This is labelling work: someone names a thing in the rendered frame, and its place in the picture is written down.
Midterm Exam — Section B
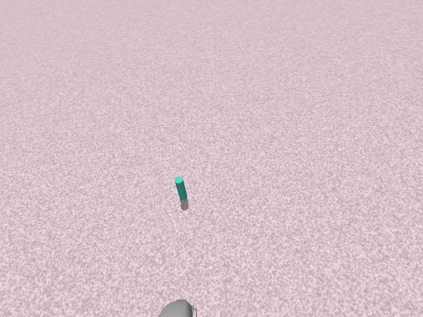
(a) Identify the can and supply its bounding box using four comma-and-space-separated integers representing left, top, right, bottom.
174, 176, 187, 200

